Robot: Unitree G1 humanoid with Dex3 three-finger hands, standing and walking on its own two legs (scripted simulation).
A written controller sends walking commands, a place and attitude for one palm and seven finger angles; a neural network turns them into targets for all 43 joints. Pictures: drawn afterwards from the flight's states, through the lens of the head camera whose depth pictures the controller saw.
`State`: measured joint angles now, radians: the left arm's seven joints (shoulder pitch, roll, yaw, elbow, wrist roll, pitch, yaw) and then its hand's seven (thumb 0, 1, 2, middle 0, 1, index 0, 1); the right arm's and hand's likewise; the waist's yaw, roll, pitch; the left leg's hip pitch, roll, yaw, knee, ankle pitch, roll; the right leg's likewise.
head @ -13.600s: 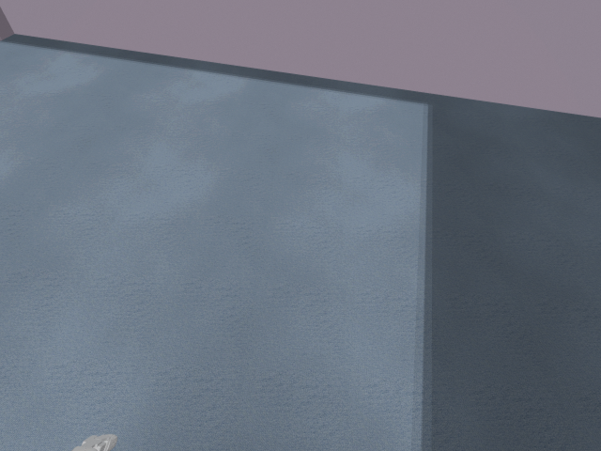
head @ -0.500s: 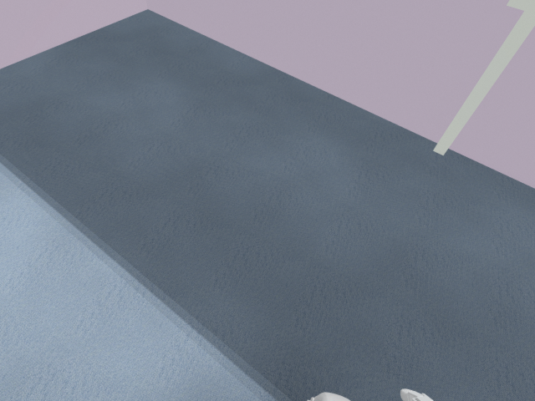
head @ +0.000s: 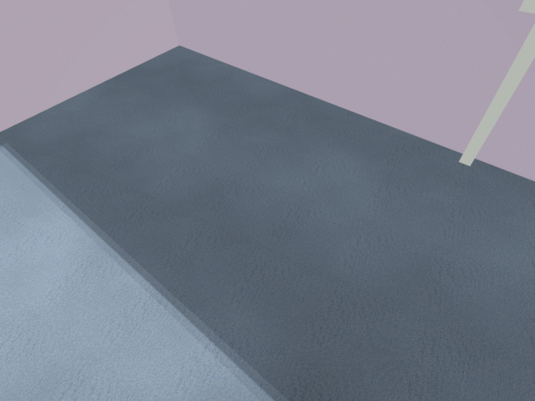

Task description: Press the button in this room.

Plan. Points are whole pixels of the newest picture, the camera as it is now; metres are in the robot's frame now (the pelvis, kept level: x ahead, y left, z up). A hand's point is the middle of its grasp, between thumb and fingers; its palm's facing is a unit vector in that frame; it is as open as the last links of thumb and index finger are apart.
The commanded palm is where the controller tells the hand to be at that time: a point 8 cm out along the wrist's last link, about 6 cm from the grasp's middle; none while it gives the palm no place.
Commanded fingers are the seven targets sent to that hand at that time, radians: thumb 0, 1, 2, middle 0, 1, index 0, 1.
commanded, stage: stand and wait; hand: left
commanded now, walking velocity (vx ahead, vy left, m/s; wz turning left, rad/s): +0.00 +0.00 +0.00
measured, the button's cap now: out of the picture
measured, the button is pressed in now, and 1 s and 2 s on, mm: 0 0 0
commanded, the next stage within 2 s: turn or walk to find it in 0.02 s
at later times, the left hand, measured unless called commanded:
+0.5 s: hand out of the picture -0.04 +0.21 -0.19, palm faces +0.21 -0.95 -0.21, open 7.3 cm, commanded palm none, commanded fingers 0.00 0.90 0.90 -0.20 -0.30 -0.20 -0.30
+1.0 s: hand out of the picture +0.00 +0.23 -0.15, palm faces +0.34 -0.89 -0.30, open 7.3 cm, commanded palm none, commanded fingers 0.00 0.90 0.90 -0.20 -0.30 -0.20 -0.30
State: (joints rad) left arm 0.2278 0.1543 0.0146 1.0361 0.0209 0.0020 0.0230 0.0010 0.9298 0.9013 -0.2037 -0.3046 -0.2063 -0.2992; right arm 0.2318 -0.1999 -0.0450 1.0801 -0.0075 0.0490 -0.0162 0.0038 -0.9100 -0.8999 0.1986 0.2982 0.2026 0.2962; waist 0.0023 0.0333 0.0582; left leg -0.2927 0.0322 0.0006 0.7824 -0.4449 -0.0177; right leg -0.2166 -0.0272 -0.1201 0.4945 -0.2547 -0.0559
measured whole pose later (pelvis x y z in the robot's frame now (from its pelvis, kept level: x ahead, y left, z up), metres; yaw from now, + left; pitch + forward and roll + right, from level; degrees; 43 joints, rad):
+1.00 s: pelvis -0.03 +0.00 -0.01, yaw +21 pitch +1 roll +1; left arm 0.13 0.19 0.03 0.92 0.01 0.01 0.02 0.00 0.91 0.90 -0.20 -0.30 -0.20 -0.30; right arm 0.22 -0.22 -0.07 0.98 -0.01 0.05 0.00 0.00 -0.91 -0.90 0.20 0.30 0.21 0.30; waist -0.03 0.06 0.06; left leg -0.36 -0.03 -0.06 0.63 -0.33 -0.02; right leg -0.26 -0.03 -0.08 0.57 -0.31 0.00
